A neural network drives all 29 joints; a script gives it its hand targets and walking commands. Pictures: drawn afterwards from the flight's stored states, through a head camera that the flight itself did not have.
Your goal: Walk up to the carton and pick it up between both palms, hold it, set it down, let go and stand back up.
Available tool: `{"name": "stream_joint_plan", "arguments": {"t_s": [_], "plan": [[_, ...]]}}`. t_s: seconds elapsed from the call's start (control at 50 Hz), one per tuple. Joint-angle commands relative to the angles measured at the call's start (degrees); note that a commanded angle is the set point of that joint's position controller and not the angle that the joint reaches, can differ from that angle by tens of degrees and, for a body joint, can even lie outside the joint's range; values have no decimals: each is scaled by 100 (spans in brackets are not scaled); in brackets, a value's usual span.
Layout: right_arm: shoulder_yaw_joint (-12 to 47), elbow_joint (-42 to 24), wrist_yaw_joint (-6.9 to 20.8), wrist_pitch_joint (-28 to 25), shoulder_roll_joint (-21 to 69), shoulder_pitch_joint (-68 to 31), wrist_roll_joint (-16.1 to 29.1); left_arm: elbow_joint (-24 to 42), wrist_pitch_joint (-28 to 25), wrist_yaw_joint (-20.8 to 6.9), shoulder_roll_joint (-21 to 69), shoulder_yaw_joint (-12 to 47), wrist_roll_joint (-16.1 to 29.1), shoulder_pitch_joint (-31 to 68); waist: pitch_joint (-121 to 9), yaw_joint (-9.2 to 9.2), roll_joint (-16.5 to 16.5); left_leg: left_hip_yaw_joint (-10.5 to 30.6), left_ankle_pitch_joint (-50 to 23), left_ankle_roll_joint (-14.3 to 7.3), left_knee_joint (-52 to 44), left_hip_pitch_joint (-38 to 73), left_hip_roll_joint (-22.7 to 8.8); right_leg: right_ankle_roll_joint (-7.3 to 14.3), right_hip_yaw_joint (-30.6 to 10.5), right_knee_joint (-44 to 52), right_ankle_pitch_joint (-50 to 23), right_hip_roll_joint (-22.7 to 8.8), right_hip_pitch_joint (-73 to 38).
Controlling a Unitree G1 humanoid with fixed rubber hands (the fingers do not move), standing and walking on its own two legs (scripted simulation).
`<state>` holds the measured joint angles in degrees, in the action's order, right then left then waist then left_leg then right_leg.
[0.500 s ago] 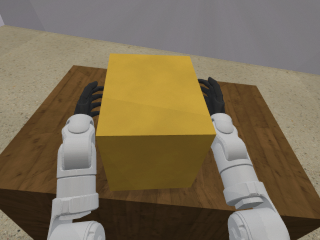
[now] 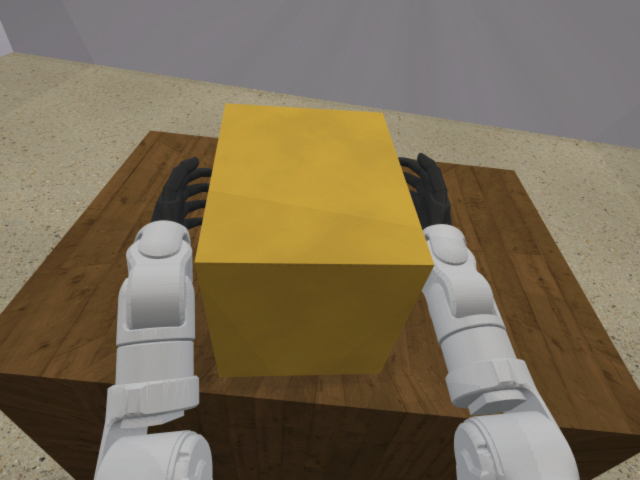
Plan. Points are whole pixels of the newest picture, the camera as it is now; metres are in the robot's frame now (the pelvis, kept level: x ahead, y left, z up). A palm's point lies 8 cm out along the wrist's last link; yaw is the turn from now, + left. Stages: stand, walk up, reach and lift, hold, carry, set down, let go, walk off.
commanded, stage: hold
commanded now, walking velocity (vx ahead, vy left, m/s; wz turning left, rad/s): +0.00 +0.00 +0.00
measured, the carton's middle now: (303, 240) +0.39 +0.00 +0.12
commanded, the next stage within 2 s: none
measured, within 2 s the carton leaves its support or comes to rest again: neither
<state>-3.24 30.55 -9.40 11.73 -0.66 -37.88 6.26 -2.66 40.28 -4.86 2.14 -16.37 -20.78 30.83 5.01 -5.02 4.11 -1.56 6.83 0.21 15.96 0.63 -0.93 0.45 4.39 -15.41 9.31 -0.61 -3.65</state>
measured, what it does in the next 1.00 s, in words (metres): stands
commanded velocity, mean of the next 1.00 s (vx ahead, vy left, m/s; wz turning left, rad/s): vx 0.00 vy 0.00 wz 0.00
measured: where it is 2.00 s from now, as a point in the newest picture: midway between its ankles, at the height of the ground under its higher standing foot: outside the picture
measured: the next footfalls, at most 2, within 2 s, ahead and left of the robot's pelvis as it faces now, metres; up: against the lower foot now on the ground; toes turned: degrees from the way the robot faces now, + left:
none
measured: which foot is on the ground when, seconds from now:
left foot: down 0.00-1.00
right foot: down 0.00-1.00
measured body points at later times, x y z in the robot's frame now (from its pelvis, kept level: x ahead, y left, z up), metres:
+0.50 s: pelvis +0.00 +0.00 +0.00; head -0.03 +0.03 +0.45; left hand +0.37 +0.16 +0.17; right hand +0.38 -0.15 +0.18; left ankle +0.04 +0.12 -0.75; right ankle +0.01 -0.11 -0.75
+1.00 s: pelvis +0.00 +0.00 +0.00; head -0.03 +0.03 +0.45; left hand +0.37 +0.16 +0.17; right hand +0.38 -0.15 +0.18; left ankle +0.04 +0.12 -0.75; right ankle +0.01 -0.11 -0.75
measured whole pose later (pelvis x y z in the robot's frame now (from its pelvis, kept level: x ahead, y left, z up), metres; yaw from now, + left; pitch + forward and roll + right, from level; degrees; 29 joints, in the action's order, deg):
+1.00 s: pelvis +0.00 +0.00 +0.00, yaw +0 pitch -10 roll +0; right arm -3.3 30.1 -9.3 11.5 -0.4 -37.5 6.3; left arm -2.2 40.2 -4.8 1.9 -16.0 -20.6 30.3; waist 5.2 -5.0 4.2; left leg -1.3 6.9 0.3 16.3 0.5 -0.9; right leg 0.5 4.7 -15.4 9.4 -0.5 -3.8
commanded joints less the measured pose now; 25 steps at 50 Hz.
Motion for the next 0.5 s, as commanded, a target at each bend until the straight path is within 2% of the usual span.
{"name": "stream_joint_plan", "arguments": {"t_s": [0.0,0.06,0.14,0.28,0.3,0.34,0.42,0.48], "plan": [[1848,-1250,636,-317,2713,-3355,273,584,-438,-662,2487,2335,817,3502,-1850,-35,-416,-187,-849,-24,-39,673,229,-196,175,215,-604,243,28],[1899,-1387,621,-350,2672,-3320,345,779,-451,-624,2522,2471,867,3440,-2070,-69,-546,-184,-1197,48,69,781,240,-192,182,167,-879,261,-60],[1951,-1286,606,-301,2642,-3268,339,701,-441,-623,2458,2397,815,3360,-1902,-72,-442,-165,-1117,30,47,783,230,-213,185,185,-883,256,-35],[1955,-1352,618,-300,2667,-3171,357,866,-423,-617,2497,2489,853,3355,-1913,-65,-517,-159,-1174,40,35,761,231,-194,171,171,-868,251,-58],[1953,-1355,601,-286,2629,-3194,353,790,-407,-623,2490,2492,858,3332,-1839,-100,-481,-158,-1229,54,62,771,230,-200,177,174,-933,261,-72],[1933,-1335,582,-270,2603,-3160,332,648,-374,-647,2412,2365,777,3210,-1757,-54,-456,-168,-1092,22,26,683,237,-208,159,191,-898,248,-95],[1925,-1380,603,-313,2636,-3179,302,771,-418,-650,2463,2431,826,3342,-1857,-91,-454,-179,-1046,30,15,688,242,-207,180,175,-818,251,-75],[2029,-1510,601,-340,2672,-3243,351,897,-454,-633,2518,2493,882,3378,-2057,-62,-445,-172,-1227,45,74,753,255,-212,185,131,-1040,258,-163]]}}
